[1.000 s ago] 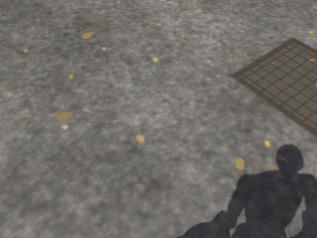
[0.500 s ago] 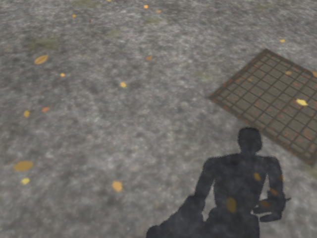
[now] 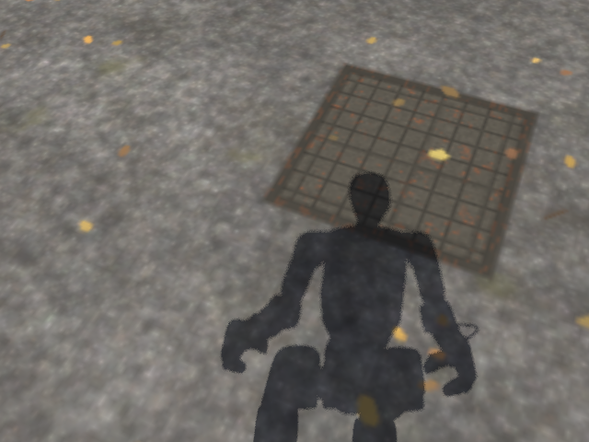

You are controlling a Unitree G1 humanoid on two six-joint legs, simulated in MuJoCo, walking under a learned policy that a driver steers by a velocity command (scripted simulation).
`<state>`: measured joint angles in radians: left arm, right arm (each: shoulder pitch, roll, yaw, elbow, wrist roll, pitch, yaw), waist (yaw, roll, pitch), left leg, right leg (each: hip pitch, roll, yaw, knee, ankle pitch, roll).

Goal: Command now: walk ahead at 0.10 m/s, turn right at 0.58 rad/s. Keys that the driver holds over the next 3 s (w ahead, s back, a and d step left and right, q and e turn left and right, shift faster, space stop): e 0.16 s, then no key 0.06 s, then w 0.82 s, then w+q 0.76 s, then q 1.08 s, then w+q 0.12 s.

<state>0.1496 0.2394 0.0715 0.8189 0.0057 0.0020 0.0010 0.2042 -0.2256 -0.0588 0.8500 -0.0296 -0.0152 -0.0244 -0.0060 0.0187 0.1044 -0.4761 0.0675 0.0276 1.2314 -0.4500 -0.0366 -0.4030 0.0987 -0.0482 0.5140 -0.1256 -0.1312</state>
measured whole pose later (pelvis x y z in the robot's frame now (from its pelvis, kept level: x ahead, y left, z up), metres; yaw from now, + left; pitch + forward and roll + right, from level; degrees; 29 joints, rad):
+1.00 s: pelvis +0.27 -0.04 +0.00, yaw -11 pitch +1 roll +0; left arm 0.11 0.23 0.04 0.80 0.03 -0.06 -0.01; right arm 0.43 -0.23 -0.05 0.95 -0.01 -0.06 0.01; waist -0.05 0.02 0.05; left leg -0.25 0.01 -0.01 1.07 -0.38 0.07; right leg -0.35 0.04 -0.09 0.53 -0.20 -0.08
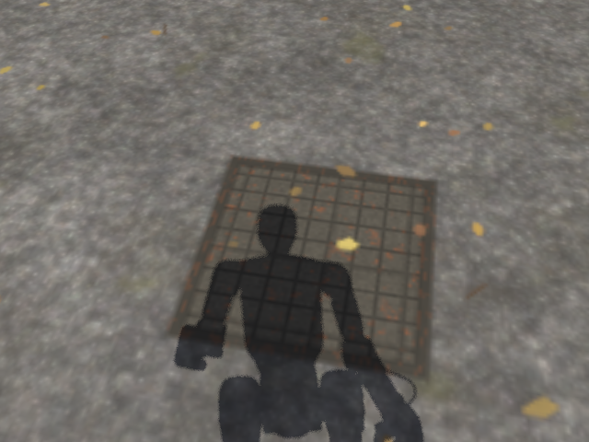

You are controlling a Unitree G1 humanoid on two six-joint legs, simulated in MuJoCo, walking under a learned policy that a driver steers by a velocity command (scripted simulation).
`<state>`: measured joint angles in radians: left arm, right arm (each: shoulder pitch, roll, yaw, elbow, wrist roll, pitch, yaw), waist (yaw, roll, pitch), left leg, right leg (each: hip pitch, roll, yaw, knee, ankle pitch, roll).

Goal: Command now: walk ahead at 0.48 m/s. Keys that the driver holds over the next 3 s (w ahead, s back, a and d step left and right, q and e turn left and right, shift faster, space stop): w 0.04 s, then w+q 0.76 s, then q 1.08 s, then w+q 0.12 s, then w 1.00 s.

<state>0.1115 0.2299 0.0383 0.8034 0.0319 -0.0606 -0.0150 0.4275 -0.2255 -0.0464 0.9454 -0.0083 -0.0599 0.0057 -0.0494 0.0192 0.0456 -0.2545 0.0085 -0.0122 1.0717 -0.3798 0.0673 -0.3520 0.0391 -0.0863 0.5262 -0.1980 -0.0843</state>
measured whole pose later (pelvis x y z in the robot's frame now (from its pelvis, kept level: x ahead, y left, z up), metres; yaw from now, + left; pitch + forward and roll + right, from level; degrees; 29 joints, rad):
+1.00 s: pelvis +0.55 +0.07 -0.01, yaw +29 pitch +1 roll +1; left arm 0.04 0.26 0.01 0.70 0.03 -0.07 0.01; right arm 0.38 -0.31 -0.08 0.84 0.01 -0.03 -0.02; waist -0.09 0.01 0.07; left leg -0.21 -0.16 -0.16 0.92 -0.52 0.06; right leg -0.47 0.00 -0.01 0.57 -0.12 -0.03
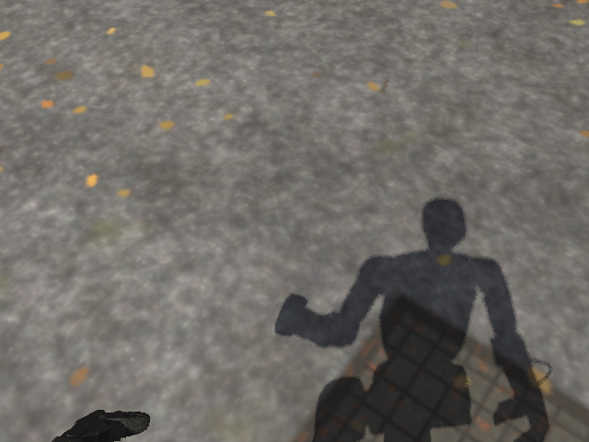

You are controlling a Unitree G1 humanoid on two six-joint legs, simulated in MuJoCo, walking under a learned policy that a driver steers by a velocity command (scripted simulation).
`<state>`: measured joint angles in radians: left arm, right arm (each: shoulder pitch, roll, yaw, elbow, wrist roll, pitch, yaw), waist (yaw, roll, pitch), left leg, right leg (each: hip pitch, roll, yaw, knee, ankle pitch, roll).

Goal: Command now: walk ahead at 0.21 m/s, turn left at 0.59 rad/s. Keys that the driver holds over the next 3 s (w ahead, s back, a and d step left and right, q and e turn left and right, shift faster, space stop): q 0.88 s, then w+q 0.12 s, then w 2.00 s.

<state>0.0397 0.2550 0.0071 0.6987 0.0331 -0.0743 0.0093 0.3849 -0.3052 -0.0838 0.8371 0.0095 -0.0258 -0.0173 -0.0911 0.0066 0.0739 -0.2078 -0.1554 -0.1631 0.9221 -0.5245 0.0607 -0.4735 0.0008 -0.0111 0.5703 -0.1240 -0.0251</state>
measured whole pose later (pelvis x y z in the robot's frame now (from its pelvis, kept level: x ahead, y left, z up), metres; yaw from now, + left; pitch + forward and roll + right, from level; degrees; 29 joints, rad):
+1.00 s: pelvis +0.07 -0.01 +0.02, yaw +36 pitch +0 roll +1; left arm 0.23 0.27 0.03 0.69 0.03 0.03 0.03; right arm 0.23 -0.32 -0.09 0.71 -0.04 0.05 0.03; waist -0.01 0.05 0.03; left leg -0.46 -0.13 -0.13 0.93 -0.38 0.02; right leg -0.21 0.02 -0.01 0.45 -0.26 -0.04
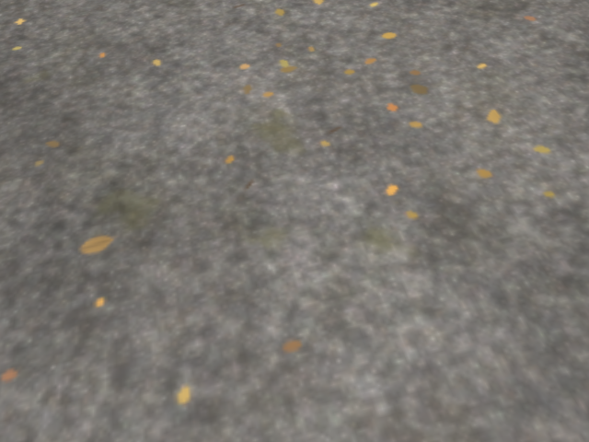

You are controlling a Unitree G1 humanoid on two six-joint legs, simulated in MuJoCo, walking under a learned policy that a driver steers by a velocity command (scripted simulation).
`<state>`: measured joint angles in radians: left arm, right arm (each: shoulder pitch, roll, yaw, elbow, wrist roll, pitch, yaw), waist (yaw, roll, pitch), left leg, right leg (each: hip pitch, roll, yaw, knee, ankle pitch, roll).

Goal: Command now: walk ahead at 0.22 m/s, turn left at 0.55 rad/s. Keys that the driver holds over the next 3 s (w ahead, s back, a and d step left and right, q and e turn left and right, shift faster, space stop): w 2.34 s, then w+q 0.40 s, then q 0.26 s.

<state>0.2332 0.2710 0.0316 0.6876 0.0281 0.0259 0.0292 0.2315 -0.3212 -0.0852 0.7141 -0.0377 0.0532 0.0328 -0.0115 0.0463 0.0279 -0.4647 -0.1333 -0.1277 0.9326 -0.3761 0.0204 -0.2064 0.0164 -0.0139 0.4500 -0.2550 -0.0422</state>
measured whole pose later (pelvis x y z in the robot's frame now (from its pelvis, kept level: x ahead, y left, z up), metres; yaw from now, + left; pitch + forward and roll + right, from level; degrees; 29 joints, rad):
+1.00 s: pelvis +0.43 +0.06 +0.00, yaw +7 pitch -1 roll +0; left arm 0.25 0.25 0.05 0.87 0.02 -0.06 -0.02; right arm 0.30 -0.26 -0.03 0.92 -0.03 -0.06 0.02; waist -0.01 0.03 0.06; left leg -0.41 0.02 -0.02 1.15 -0.30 0.08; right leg -0.26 0.06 -0.10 0.44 -0.18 -0.10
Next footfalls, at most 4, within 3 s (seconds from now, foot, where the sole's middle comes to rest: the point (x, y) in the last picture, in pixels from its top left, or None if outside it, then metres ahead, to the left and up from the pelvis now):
0.34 left None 0.16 0.15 -0.78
0.84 right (325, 432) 0.51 0.01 -0.78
1.36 left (235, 327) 0.79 0.22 -0.78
1.92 right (292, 228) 1.11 0.08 -0.78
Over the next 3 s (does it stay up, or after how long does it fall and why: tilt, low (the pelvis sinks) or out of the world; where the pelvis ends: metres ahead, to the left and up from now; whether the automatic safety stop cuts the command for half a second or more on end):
stays up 1.50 0.22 -0.02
